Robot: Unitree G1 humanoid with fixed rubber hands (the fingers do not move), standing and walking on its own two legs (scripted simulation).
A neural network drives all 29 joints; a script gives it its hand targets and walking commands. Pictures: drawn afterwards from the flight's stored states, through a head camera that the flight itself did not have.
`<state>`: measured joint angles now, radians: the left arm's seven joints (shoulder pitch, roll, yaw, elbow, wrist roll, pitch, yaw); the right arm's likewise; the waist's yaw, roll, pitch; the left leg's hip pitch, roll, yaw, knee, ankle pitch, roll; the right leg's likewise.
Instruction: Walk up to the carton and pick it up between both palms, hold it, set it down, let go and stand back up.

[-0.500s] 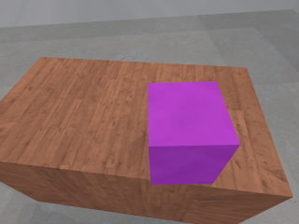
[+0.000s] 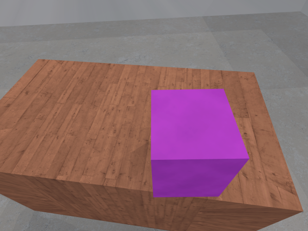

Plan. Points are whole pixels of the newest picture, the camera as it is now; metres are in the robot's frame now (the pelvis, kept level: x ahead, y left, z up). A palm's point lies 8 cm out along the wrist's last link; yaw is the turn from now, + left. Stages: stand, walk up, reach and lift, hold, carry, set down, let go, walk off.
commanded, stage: stand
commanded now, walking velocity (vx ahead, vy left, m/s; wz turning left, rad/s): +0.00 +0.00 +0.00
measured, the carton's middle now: (186, 145) +0.34 -0.07 +0.00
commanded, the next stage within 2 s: reach and lift in 0.44 s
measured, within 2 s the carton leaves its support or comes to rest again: neither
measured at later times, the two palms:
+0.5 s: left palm out of the picture -0.04 +0.18 -0.15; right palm out of the picture -0.02 -0.20 -0.15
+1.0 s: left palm out of the picture +0.06 +0.16 -0.11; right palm out of the picture +0.04 -0.18 -0.12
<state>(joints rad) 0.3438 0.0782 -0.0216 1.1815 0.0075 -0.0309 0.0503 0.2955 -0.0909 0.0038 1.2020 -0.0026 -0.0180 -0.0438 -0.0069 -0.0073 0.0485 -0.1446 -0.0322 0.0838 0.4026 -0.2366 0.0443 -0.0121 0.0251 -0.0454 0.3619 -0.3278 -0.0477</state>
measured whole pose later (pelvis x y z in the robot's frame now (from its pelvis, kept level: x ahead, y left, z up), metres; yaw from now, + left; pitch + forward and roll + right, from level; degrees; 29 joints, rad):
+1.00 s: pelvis -0.10 -0.01 +0.00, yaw -6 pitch +4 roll +0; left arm 0.15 0.04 0.01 0.33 0.14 0.66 0.03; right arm 0.08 0.01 -0.03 0.66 -0.02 0.22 -0.04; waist 0.03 -0.03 0.07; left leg -0.41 0.03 0.08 0.47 -0.19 0.00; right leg -0.35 0.08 0.03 0.48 -0.21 -0.06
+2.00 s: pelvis -0.17 +0.04 +0.00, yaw -5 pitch +0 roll +0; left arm 0.30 0.06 -0.11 0.31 -0.03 0.10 0.15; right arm 0.34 -0.22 -0.03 0.40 0.09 -0.16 0.09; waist 0.08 0.01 0.01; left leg -0.13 0.00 0.06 0.39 -0.27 0.01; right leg -0.27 0.03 0.03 0.40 -0.14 -0.01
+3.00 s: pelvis -0.15 +0.02 +0.00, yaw -4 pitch +0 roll +0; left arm 0.11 0.06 -0.15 0.27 -0.06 -0.09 0.23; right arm 0.10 -0.29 0.00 0.51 0.31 -0.29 0.14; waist 0.04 -0.05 -0.01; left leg -0.08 0.02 0.02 0.33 -0.25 -0.02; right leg -0.22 0.05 0.01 0.36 -0.15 -0.04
